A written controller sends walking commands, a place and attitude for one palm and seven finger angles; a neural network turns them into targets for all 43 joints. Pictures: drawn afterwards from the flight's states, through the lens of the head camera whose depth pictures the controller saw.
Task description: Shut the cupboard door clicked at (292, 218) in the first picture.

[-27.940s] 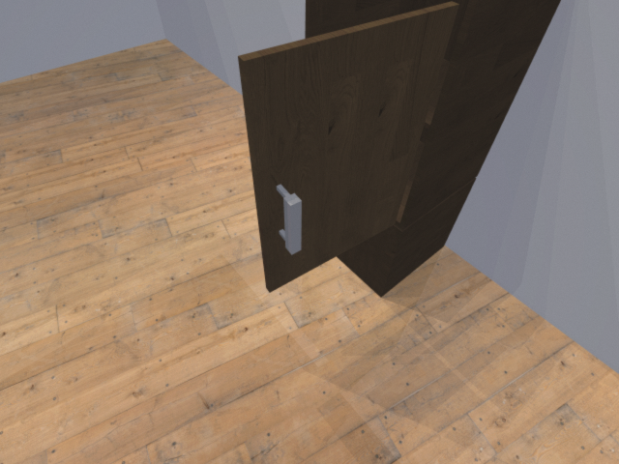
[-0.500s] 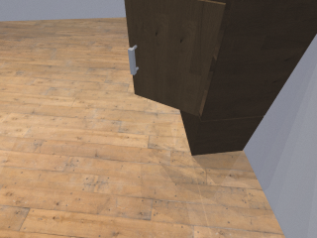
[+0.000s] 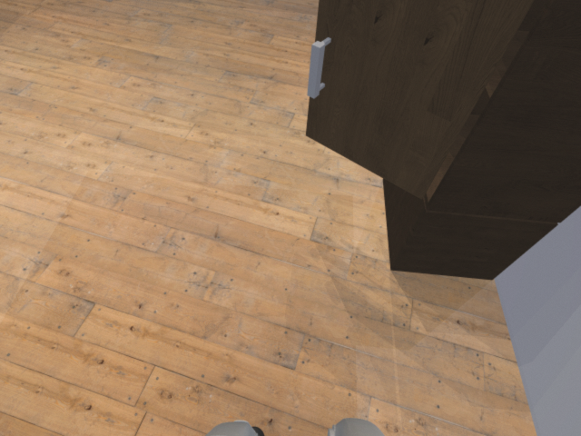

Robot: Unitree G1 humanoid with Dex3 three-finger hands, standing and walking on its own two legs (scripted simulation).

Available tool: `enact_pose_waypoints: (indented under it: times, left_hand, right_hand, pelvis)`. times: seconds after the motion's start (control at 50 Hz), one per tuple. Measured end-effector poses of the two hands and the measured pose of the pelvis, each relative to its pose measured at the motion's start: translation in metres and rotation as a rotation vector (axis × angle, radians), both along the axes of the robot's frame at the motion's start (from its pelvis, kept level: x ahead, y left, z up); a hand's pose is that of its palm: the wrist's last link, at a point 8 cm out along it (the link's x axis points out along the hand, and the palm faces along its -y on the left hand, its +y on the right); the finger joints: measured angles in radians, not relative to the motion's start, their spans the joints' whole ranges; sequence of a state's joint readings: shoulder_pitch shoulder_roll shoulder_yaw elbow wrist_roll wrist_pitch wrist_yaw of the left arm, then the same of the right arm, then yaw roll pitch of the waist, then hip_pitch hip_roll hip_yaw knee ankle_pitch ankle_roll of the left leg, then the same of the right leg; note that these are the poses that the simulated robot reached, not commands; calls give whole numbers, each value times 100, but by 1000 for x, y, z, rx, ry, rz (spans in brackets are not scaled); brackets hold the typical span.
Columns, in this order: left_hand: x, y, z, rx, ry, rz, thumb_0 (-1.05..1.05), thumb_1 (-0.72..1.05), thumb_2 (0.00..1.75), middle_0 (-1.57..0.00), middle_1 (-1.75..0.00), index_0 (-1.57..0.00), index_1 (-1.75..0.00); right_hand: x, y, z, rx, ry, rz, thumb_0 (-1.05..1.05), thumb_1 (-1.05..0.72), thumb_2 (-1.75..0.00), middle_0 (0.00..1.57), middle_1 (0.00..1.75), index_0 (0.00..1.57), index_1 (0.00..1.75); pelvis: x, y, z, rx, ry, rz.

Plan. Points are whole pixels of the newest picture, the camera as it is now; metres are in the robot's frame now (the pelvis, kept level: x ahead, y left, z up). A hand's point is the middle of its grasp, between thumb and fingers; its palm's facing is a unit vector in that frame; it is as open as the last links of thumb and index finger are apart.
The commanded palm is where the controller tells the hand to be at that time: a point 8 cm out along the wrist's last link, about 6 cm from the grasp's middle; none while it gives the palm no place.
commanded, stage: walk to a spot facing it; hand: left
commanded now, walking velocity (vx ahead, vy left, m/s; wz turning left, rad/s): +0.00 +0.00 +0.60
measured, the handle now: (320, 68) +0.97 -0.04 -0.06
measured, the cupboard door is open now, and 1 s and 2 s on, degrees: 57 57 57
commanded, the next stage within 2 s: turn to face it in 1.60 s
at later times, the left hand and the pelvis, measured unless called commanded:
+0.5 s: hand out of the picture -0.01 +0.18 -0.16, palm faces +0.35 -0.90 -0.25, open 7.4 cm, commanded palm none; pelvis -0.02 -0.04 +0.00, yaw +21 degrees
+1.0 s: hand out of the picture -0.02 +0.15 -0.14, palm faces +0.65 -0.71 -0.29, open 7.4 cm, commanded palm none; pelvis +0.08 -0.03 +0.01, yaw +41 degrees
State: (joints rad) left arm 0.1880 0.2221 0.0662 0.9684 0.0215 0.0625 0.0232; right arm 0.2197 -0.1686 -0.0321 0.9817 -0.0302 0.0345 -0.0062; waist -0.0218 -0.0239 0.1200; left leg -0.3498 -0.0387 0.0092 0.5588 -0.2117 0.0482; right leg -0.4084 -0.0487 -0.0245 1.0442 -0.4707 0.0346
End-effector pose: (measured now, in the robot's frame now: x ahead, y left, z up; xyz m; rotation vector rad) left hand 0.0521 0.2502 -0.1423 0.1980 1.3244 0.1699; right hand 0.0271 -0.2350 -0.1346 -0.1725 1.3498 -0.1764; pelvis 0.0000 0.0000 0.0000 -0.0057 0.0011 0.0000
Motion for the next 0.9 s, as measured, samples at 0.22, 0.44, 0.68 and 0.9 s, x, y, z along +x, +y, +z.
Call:
enact_pose_waypoints:
  times: [0.22, 0.44, 0.68, 0.9]
  left_hand:
    - [-12, -14, 23, 75, -148, 104, 0, 90, 90, -20, -30, -20, -30]
    - [-68, -33, 22, 58, -119, 264, 0, 90, 90, -20, -30, -20, -30]
    - [-117, -15, 12, 41, -80, 451, 0, 90, 90, -20, -30, -20, -30]
    - [-98, -38, 38, 146, -169, 590, 0, 90, 90, -20, -30, -20, -30]
  right_hand:
    - [24, -42, -6, 2, -7, 105, 1, -90, -90, 21, 30, 21, 30]
    - [98, -50, 12, -19, -95, 289, 1, -91, -90, 20, 30, 20, 30]
    - [139, 4, 13, -6, -149, 519, 1, -91, -90, 20, 30, 20, 30]
    - [190, 3, -14, 46, -10, 623, 1, -90, -90, 21, 30, 20, 30]
  pelvis:
    - [-12, -35, -1, 6, 36, 144]
    - [-14, -45, 5, 40, 9, 321]
    - [-4, -33, 0, 12, 16, 466]
    - [53, -44, -1, 35, 4, 625]
